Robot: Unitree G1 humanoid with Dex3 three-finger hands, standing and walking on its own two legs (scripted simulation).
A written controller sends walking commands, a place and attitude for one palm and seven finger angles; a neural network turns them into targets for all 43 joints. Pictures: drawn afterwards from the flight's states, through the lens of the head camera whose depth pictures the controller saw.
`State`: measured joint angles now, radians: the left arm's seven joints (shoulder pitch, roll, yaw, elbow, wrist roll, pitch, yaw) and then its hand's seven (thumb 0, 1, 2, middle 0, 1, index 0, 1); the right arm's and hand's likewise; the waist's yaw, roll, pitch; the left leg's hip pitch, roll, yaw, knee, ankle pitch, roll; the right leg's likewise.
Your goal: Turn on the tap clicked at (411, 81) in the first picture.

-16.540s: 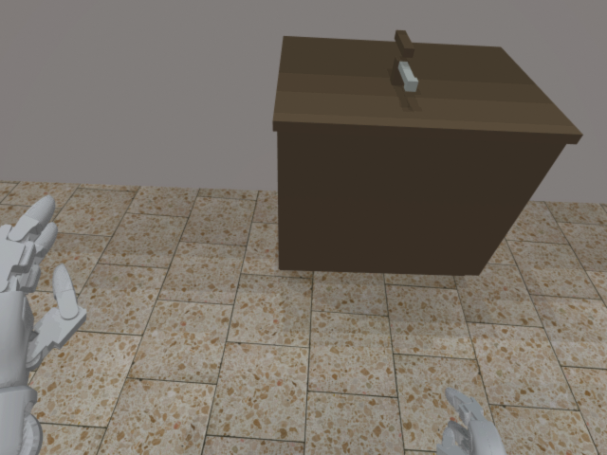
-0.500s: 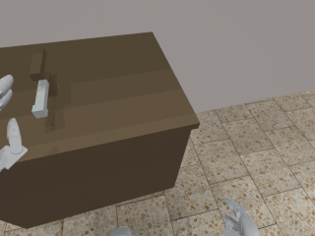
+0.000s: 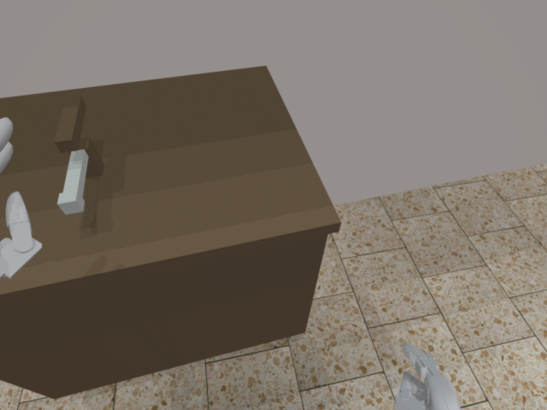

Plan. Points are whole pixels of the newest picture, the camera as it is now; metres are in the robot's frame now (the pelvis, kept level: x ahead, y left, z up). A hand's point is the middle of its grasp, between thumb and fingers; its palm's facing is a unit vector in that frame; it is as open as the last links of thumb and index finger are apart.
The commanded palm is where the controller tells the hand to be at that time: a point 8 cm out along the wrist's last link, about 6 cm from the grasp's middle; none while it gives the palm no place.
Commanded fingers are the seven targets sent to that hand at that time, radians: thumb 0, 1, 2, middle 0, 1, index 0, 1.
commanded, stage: come to a stop and stand still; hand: left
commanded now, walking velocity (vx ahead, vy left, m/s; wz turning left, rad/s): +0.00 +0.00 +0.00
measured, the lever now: (71, 202) +0.39 +0.38 +0.05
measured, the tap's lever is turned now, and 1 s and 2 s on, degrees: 0 0 0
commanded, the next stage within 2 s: look again from close up in 1.20 s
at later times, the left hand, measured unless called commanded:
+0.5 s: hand (72, 219) +0.26 +0.25 +0.19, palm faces +0.38 -0.82 -0.43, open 7.4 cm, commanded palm +0.20 +0.27 +0.18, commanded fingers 0.00 0.90 0.90 -0.20 -0.30 -0.20 -0.30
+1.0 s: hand (38, 248) +0.24 +0.28 +0.17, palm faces +0.37 -0.85 -0.37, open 7.4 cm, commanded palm +0.18 +0.31 +0.18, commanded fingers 0.00 0.90 0.90 -0.20 -0.30 -0.20 -0.30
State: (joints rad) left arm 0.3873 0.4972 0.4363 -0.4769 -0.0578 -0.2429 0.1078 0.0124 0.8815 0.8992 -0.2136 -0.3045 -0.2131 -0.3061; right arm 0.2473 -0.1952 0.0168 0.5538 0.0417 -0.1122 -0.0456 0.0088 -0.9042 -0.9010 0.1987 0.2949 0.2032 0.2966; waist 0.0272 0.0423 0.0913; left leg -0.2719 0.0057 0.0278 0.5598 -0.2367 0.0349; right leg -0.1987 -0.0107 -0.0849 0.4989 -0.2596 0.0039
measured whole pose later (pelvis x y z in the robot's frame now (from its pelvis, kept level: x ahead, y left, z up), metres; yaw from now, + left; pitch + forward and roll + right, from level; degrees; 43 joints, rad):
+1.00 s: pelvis +0.01 +0.04 +0.01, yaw -3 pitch -1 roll -2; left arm 0.43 0.36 0.36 -0.51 -0.04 -0.19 0.13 0.01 0.89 0.90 -0.21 -0.30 -0.21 -0.31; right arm 0.17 -0.18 0.04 0.56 0.00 -0.08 -0.02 0.01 -0.90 -0.90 0.20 0.30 0.21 0.30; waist 0.03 -0.01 0.06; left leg -0.24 -0.02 0.09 0.46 -0.21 0.08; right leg -0.17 -0.03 -0.02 0.36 -0.18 0.04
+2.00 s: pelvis +0.01 +0.02 +0.01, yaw -2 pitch +0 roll -1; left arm 0.33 0.36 0.38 -0.39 -0.05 -0.20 0.11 0.02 0.89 0.90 -0.20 -0.30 -0.20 -0.30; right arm 0.19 -0.21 0.00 0.56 0.02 -0.13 0.01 0.01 -0.90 -0.90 0.20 0.30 0.21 0.30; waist 0.02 0.00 0.06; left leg -0.25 -0.01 0.08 0.48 -0.22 0.06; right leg -0.20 -0.02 -0.03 0.42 -0.22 0.02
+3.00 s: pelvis +0.02 +0.03 +0.01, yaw -2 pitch -1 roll -2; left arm 0.41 0.35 0.34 -0.44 -0.04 -0.19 0.10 0.02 0.89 0.90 -0.21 -0.30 -0.21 -0.31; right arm 0.20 -0.19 0.02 0.57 0.01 -0.10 -0.03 0.01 -0.90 -0.90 0.20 0.30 0.21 0.30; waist 0.02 -0.02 0.04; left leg -0.22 -0.02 0.06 0.46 -0.23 0.07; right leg -0.14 -0.03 -0.04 0.37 -0.20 0.04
